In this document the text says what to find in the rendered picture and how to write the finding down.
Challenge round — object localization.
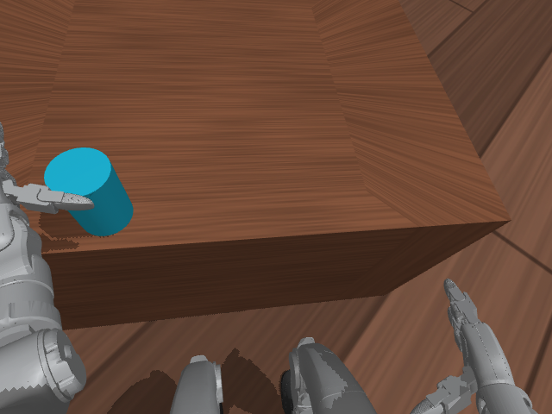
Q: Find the can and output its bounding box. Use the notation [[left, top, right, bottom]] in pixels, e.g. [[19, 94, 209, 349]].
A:
[[44, 147, 133, 236]]

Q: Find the right robot hand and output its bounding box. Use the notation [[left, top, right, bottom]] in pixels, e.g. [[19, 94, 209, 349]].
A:
[[410, 279, 515, 414]]

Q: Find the left robot arm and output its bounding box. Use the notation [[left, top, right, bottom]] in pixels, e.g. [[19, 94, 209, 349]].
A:
[[0, 203, 86, 414]]

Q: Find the left robot hand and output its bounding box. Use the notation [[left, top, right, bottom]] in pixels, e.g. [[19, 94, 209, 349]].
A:
[[0, 123, 94, 214]]

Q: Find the right robot arm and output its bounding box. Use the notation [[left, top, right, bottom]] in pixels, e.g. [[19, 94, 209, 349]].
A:
[[476, 384, 538, 414]]

